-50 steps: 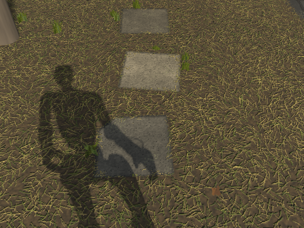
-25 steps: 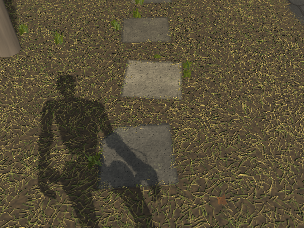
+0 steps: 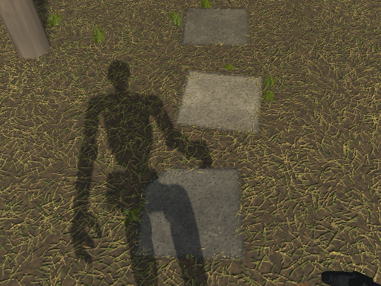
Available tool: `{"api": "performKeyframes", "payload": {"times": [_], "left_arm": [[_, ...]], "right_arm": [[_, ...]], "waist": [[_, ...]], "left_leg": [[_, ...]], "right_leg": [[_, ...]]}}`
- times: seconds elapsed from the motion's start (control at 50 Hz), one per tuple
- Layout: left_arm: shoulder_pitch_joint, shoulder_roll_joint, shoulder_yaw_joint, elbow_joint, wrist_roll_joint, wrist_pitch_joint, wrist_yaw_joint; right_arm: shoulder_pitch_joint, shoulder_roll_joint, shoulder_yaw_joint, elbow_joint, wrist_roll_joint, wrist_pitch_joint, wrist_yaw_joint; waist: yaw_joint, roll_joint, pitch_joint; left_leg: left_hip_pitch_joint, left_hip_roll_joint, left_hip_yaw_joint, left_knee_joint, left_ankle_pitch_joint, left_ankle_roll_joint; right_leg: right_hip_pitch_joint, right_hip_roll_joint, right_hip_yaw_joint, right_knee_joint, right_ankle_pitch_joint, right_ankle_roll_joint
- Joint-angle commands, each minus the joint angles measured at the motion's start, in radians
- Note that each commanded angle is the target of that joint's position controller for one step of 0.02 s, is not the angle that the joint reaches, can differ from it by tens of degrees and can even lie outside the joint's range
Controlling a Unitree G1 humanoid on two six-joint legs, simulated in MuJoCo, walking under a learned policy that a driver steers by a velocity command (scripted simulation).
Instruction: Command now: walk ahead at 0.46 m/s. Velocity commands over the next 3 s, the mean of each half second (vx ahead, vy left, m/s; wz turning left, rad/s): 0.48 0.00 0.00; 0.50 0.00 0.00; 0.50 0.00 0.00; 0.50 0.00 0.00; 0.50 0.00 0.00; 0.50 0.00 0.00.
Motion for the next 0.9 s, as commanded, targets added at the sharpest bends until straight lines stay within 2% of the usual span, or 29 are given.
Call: {"api": "performKeyframes", "payload": {"times": [0.02,0.06,0.08,0.1,0.12,0.14,0.16,0.18,0.2,0.22,0.24,0.26,0.3,0.38,0.46,0.54,0.6,0.62,0.64,0.66,0.68,0.7,0.72,0.74,0.76,0.78,0.8,0.84,0.9], "left_arm": [[0.015,0.186,0.040,-0.027,-0.007,0.000,0.007],[-0.017,0.211,0.051,-0.040,0.003,0.014,0.007],[-0.028,0.198,0.047,-0.049,0.010,0.024,0.007],[-0.019,0.164,0.032,-0.073,0.024,0.026,0.005],[0.118,-0.002,-0.010,-0.077,0.013,0.005,-0.008],[0.037,0.094,0.010,-0.077,-0.013,-0.026,-0.016],[-0.065,0.156,0.029,-0.119,-0.042,-0.044,-0.019],[-0.118,0.165,0.031,-0.133,-0.041,-0.053,-0.011],[-0.139,0.159,0.039,-0.135,-0.027,-0.050,-0.002],[-0.113,0.142,0.042,-0.130,-0.018,-0.036,0.001],[-0.096,0.120,0.042,-0.128,-0.015,-0.022,0.002],[-0.095,0.105,0.042,-0.131,-0.014,-0.011,0.003],[-0.157,0.110,0.045,-0.159,-0.007,0.003,0.007],[-0.321,0.115,0.049,-0.219,0.007,-0.003,0.001],[-0.466,0.093,0.035,-0.259,-0.002,-0.013,-0.015],[-0.561,0.105,0.028,-0.306,-0.010,-0.022,-0.039],[-0.511,0.147,0.042,-0.310,-0.013,-0.030,-0.052],[-0.418,0.175,0.057,-0.286,-0.012,-0.032,-0.051],[-0.241,0.226,0.084,-0.231,-0.011,-0.032,-0.044],[-0.047,0.308,0.106,-0.193,0.002,-0.027,-0.033],[-0.011,0.346,0.111,-0.168,0.004,-0.022,-0.042],[-0.045,0.239,0.081,-0.180,-0.003,-0.024,-0.044],[-0.136,0.199,0.068,-0.201,-0.002,-0.028,-0.040],[-0.217,0.179,0.060,-0.219,0.004,-0.030,-0.041],[-0.259,0.153,0.053,-0.225,0.011,-0.032,-0.043],[-0.271,0.134,0.047,-0.221,0.020,-0.034,-0.045],[-0.267,0.128,0.046,-0.214,0.020,-0.036,-0.047],[-0.240,0.154,0.051,-0.196,0.013,-0.040,-0.041],[-0.192,0.183,0.058,-0.175,0.012,-0.034,-0.023]], "right_arm": [[-0.102,-0.087,-0.017,-0.092,0.002,-0.020,0.013],[0.048,-0.142,-0.046,-0.056,0.001,-0.019,0.009],[0.220,-0.178,-0.070,-0.002,0.003,-0.013,0.001],[0.399,-0.236,-0.087,0.039,-0.007,-0.007,-0.010],[0.461,-0.287,-0.093,0.067,-0.024,-0.007,-0.002],[0.418,-0.192,-0.065,0.064,-0.017,-0.012,0.002],[0.316,-0.158,-0.053,0.051,-0.015,-0.021,0.001],[0.228,-0.134,-0.044,0.032,-0.020,-0.030,0.003],[0.179,-0.111,-0.039,0.028,-0.031,-0.038,0.008],[0.159,-0.088,-0.031,0.032,-0.041,-0.044,0.011],[0.160,-0.077,-0.028,0.040,-0.040,-0.045,0.014],[0.175,-0.079,-0.027,0.051,-0.036,-0.046,0.013],[0.213,-0.111,-0.031,0.071,-0.034,-0.047,0.000],[0.293,-0.146,-0.037,0.094,-0.032,-0.035,-0.031],[0.377,-0.161,-0.038,0.122,-0.019,-0.026,-0.040],[0.443,-0.167,-0.044,0.156,-0.014,-0.005,-0.042],[0.422,-0.189,-0.054,0.155,-0.013,0.012,-0.046],[0.397,-0.193,-0.054,0.148,-0.014,0.018,-0.046],[0.391,-0.167,-0.044,0.139,-0.020,0.022,-0.046],[0.409,-0.129,-0.025,0.110,-0.042,0.020,-0.047],[0.530,0.006,0.011,0.114,-0.031,-0.004,-0.033],[0.450,-0.117,-0.015,0.119,-0.003,-0.028,-0.031],[0.356,-0.163,-0.028,0.089,0.019,-0.044,-0.029],[0.313,-0.157,-0.029,0.083,0.015,-0.047,-0.036],[0.291,-0.149,-0.036,0.082,-0.002,-0.043,-0.041],[0.309,-0.131,-0.038,0.083,-0.008,-0.031,-0.041],[0.324,-0.106,-0.036,0.087,-0.009,-0.019,-0.040],[0.310,-0.085,-0.034,0.078,-0.013,-0.001,-0.042],[0.200,-0.088,-0.036,0.037,-0.025,0.004,-0.044]], "waist": [[-0.064,-0.116,0.097],[-0.157,-0.152,-0.027],[-0.239,-0.145,-0.126],[-0.291,-0.053,-0.254],[-0.196,0.243,-0.417],[-0.226,0.167,-0.354],[-0.197,0.132,-0.183],[-0.163,0.026,-0.112],[-0.128,-0.008,-0.067],[-0.091,0.014,-0.067],[-0.076,0.028,-0.062],[-0.067,0.029,-0.048],[-0.068,0.024,-0.005],[-0.109,0.007,0.030],[-0.160,0.009,0.042],[-0.180,0.012,0.062],[-0.128,0.045,0.019],[-0.071,0.056,-0.040],[0.004,0.043,-0.151],[0.053,-0.084,-0.314],[-0.024,-0.350,-0.422],[0.013,-0.221,-0.351],[-0.003,-0.180,-0.212],[-0.037,-0.093,-0.144],[-0.062,-0.071,-0.091],[-0.093,-0.091,-0.083],[-0.106,-0.099,-0.077],[-0.118,-0.092,-0.048],[-0.097,-0.072,-0.009]], "left_leg": [[0.048,-0.027,0.004,-0.062,-0.005,0.042],[0.258,-0.084,0.037,-0.043,-0.061,0.081],[0.474,-0.105,0.051,-0.049,-0.062,0.109],[0.791,0.066,-0.153,-0.023,-0.126,0.166],[1.060,0.310,-0.691,-0.196,-0.440,0.333],[0.996,0.295,-0.808,-0.328,-0.531,0.300],[0.847,0.274,-0.653,-0.346,-0.467,0.256],[0.687,0.242,-0.520,-0.369,-0.331,0.234],[0.558,0.206,-0.413,-0.391,-0.206,0.218],[0.486,0.172,-0.339,-0.415,-0.154,0.207],[0.445,0.157,-0.303,-0.438,-0.137,0.210],[0.414,0.149,-0.270,-0.459,-0.123,0.218],[0.381,0.144,-0.226,-0.498,-0.115,0.229],[0.441,0.126,-0.165,-0.516,-0.066,0.209],[0.483,0.107,-0.100,-0.506,-0.047,0.179],[0.640,0.167,-0.108,-0.438,0.001,0.173],[0.715,0.198,-0.113,-0.335,0.209,0.147],[0.707,0.174,-0.087,-0.224,0.384,0.130],[0.631,0.118,-0.047,-0.023,0.441,0.102],[0.410,0.047,0.003,0.310,0.143,0.064],[0.021,-0.140,-0.043,0.612,-0.545,0.008],[-0.091,-0.087,-0.165,0.720,-0.578,0.029],[-0.143,-0.037,-0.143,0.722,-0.481,0.047],[-0.100,0.018,-0.114,0.678,-0.384,0.044],[-0.063,0.047,-0.106,0.620,-0.326,0.036],[0.000,0.072,-0.112,0.587,-0.288,0.032],[0.029,0.078,-0.107,0.558,-0.273,0.026],[0.013,0.089,-0.093,0.495,-0.245,0.008],[-0.076,0.092,-0.084,0.334,-0.107,-0.021]], "right_leg": [[-0.074,-0.285,0.082,0.017,0.568,-0.124],[-0.045,-0.280,0.056,0.212,0.917,-0.100],[-0.108,-0.237,0.027,0.414,0.975,-0.073],[-0.351,-0.187,0.009,0.724,0.684,-0.049],[-0.697,0.029,0.046,1.093,-0.119,0.009],[-0.804,0.005,0.182,1.228,-0.230,-0.015],[-0.881,-0.045,0.155,1.256,-0.155,-0.034],[-0.838,-0.102,0.137,1.209,-0.053,-0.042],[-0.788,-0.140,0.124,1.149,0.010,-0.039],[-0.718,-0.171,0.133,1.109,0.045,-0.039],[-0.686,-0.179,0.130,1.076,0.052,-0.035],[-0.680,-0.186,0.122,1.042,0.050,-0.029],[-0.737,-0.199,0.107,0.957,0.099,-0.007],[-0.846,-0.192,0.089,0.699,0.325,0.029],[-0.789,-0.141,0.040,0.486,0.456,0.033],[-0.831,-0.123,0.046,0.394,0.380,0.010],[-0.729,-0.089,0.025,0.356,0.260,-0.031],[-0.590,-0.055,-0.006,0.338,0.248,-0.054],[-0.344,-0.047,-0.008,0.344,0.267,-0.088],[-0.026,-0.251,0.231,0.373,0.273,-0.159],[0.263,-0.437,0.709,0.231,0.052,-0.313],[0.216,-0.402,0.718,0.167,-0.043,-0.270],[0.083,-0.371,0.560,0.151,0.023,-0.226],[-0.060,-0.336,0.448,0.124,0.146,-0.207],[-0.170,-0.301,0.366,0.094,0.231,-0.199],[-0.236,-0.276,0.313,0.066,0.271,-0.190],[-0.270,-0.262,0.282,0.041,0.293,-0.194],[-0.311,-0.256,0.227,0.006,0.350,-0.207],[-0.295,-0.250,0.177,-0.024,0.392,-0.208]]}}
